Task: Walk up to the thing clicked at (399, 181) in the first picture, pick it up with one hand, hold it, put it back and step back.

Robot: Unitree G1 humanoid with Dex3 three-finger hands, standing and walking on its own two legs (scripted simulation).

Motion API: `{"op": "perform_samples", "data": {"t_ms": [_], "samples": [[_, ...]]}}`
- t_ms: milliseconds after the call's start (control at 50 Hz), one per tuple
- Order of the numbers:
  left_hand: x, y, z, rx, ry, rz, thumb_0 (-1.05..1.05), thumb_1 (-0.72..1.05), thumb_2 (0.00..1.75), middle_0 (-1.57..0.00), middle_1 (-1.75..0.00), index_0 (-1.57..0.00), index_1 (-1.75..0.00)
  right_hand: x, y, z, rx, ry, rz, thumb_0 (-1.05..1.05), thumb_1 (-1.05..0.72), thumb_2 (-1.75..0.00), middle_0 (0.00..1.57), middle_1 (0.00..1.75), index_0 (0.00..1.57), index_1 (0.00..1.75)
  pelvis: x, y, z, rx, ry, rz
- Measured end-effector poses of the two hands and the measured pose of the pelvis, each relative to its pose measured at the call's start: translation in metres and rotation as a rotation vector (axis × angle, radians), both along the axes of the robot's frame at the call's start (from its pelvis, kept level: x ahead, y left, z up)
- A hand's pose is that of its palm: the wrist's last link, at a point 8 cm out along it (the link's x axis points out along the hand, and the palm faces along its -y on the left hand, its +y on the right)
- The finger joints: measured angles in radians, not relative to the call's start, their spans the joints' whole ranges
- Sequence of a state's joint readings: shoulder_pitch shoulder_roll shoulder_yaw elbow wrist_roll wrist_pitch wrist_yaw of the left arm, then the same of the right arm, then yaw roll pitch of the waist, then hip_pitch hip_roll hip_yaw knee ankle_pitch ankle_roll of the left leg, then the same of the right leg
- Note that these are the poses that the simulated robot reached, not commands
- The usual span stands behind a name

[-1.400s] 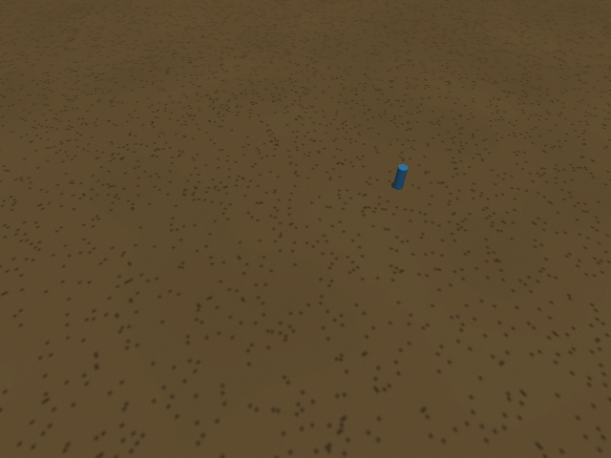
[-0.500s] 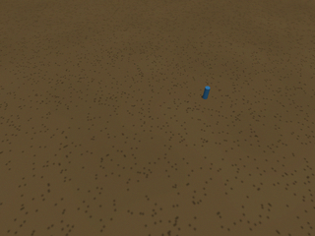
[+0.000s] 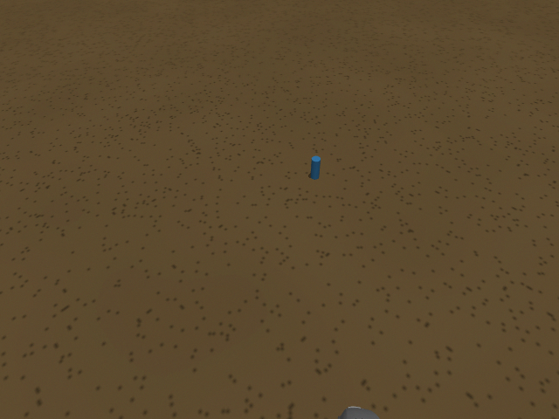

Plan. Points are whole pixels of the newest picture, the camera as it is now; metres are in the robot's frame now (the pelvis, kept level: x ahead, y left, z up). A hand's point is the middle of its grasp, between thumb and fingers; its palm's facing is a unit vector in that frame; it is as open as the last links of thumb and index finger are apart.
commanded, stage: walk up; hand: left
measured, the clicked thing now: (315, 167) +1.36 -0.15 -0.71
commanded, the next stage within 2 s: none
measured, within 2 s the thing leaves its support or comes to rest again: neither
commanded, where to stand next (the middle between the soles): +1.03 -0.28 m, yaw -17 degrees
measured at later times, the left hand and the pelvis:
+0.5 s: hand (176, 342) +0.28 +0.21 -0.17, palm faces -0.15 -0.94 -0.31, open 7.4 cm; pelvis +0.23 -0.05 -0.01, yaw -9 degrees
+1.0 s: hand (250, 183) +0.66 +0.09 -0.13, palm faces -0.36 -0.85 -0.38, open 7.4 cm; pelvis +0.46 -0.12 -0.02, yaw -17 degrees
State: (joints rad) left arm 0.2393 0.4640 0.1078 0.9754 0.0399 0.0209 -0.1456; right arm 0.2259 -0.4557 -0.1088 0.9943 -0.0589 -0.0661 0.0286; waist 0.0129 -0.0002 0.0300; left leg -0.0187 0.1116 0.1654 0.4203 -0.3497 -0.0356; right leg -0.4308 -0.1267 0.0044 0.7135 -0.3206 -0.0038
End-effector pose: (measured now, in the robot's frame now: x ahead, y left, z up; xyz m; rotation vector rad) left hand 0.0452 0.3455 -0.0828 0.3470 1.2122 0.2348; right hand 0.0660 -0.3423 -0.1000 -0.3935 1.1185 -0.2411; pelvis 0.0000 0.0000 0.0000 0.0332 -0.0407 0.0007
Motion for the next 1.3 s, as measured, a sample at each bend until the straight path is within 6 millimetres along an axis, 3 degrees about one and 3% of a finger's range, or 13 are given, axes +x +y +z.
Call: {"op": "perform_samples", "data": {"t_ms": [80, 120, 240, 380, 460, 560, 720, 840, 980, 1040, 1120, 1200, 1300], "samples": [[0.046, -0.024, -0.008, 0.052, -0.03, -0.035, 0.01, 0.9, 0.9, -0.2, -0.3, -0.2, -0.3, 0.024, -0.042, -0.022, -0.009, -0.016, -0.042, 0.01, -0.9, -0.9, 0.21, 0.3, 0.21, 0.3, 0.033, -0.031, -0.021, -0.02, -0.009, -0.032], [0.063, -0.041, -0.012, 0.053, -0.073, -0.032, 0.01, 0.9, 0.9, -0.2, -0.3, -0.2, -0.3, 0.039, -0.051, -0.029, -0.002, 0.003, -0.044, 0.01, -0.91, -0.9, 0.2, 0.3, 0.21, 0.3, 0.047, -0.042, -0.026, -0.033, -0.008, -0.039], [0.087, -0.088, -0.01, -0.024, -0.014, -0.038, 0.0, 0.9, 0.9, -0.2, -0.3, -0.2, -0.3, 0.096, -0.043, -0.01, 0.075, -0.043, -0.026, 0.01, -0.91, -0.9, 0.2, 0.3, 0.2, 0.3, 0.091, -0.057, -0.002, -0.037, -0.006, -0.095], [0.143, -0.102, -0.022, -0.07, 0.045, -0.086, 0.01, 0.9, 0.9, -0.21, -0.3, -0.2, -0.3, 0.147, -0.04, 0.005, 0.077, -0.033, -0.03, 0.01, -0.91, -0.9, 0.2, 0.3, 0.21, 0.3, 0.158, -0.063, 0.002, -0.07, 0.013, -0.138], [0.2, -0.095, -0.037, -0.081, 0.036, -0.121, 0.01, 0.9, 0.9, -0.21, -0.3, -0.2, -0.3, 0.184, -0.041, 0.006, 0.036, -0.015, -0.051, 0.01, -0.9, -0.9, 0.2, 0.3, 0.21, 0.3, 0.205, -0.057, -0.007, -0.087, 0.024, -0.15], [0.289, -0.086, -0.052, -0.072, 0.026, -0.19, 0.01, 0.9, 0.9, -0.21, -0.3, -0.2, -0.3, 0.231, -0.034, 0.012, -0.007, -0.082, -0.097, 0.01, -0.91, -0.9, 0.2, 0.3, 0.21, 0.3, 0.26, -0.046, -0.015, -0.042, 0.016, -0.189], [0.439, -0.102, -0.018, -0.064, -0.098, -0.333, 0.01, 0.9, 0.9, -0.2, -0.3, -0.2, -0.3, 0.244, -0.031, 0.032, 0.002, -0.071, -0.229, 0.0, -0.9, -0.9, 0.21, 0.3, 0.21, 0.3, 0.335, -0.053, 0.007, -0.041, 0.003, -0.233], [0.527, -0.132, -0.003, -0.058, -0.145, -0.401, 0.01, 0.9, 0.9, -0.2, -0.3, -0.2, -0.3, 0.252, -0.045, 0.02, 0.025, 0.016, -0.285, 0.01, -0.9, -0.9, 0.21, 0.3, 0.21, 0.3, 0.385, -0.07, 0.007, -0.02, 0.0, -0.265], [0.614, -0.198, -0.007, -0.044, -0.168, -0.463, 0.01, 0.9, 0.9, -0.2, -0.3, -0.2, -0.3, 0.288, -0.083, -0.021, 0.073, 0.071, -0.344, 0.01, -0.9, -0.9, 0.21, 0.3, 0.21, 0.3, 0.452, -0.113, -0.014, -0.005, 0.01, -0.29], [0.638, -0.224, -0.006, -0.048, -0.211, -0.461, 0.01, 0.9, 0.9, -0.2, -0.3, -0.2, -0.3, 0.319, -0.096, -0.032, 0.099, 0.086, -0.34, 0.01, -0.91, -0.9, 0.2, 0.3, 0.21, 0.3, 0.473, -0.132, -0.016, -0.023, 0.002, -0.298], [0.647, -0.24, 0.002, -0.059, -0.206, -0.413, 0.0, 0.9, 0.9, -0.21, -0.3, -0.2, -0.3, 0.371, -0.109, -0.022, 0.124, 0.051, -0.304, 0.01, -0.91, -0.9, 0.2, 0.3, 0.21, 0.3, 0.5, -0.148, -0.003, -0.004, -0.007, -0.318], [0.647, -0.24, 0.003, -0.044, -0.14, -0.398, 0.0, 0.9, 0.9, -0.21, -0.3, -0.2, -0.3, 0.419, -0.126, -0.008, 0.112, -0.021, -0.286, 0.01, -0.91, -0.9, 0.2, 0.3, 0.21, 0.3, 0.526, -0.157, 0.005, -0.017, -0.004, -0.341], [0.656, -0.229, -0.001, -0.032, -0.082, -0.377, 0.0, 0.9, 0.9, -0.21, -0.3, -0.2, -0.3, 0.464, -0.142, 0.001, 0.08, -0.034, -0.277, 0.01, -0.91, -0.9, 0.2, 0.3, 0.21, 0.3, 0.562, -0.161, 0.006, -0.052, 0.007, -0.336]]}}
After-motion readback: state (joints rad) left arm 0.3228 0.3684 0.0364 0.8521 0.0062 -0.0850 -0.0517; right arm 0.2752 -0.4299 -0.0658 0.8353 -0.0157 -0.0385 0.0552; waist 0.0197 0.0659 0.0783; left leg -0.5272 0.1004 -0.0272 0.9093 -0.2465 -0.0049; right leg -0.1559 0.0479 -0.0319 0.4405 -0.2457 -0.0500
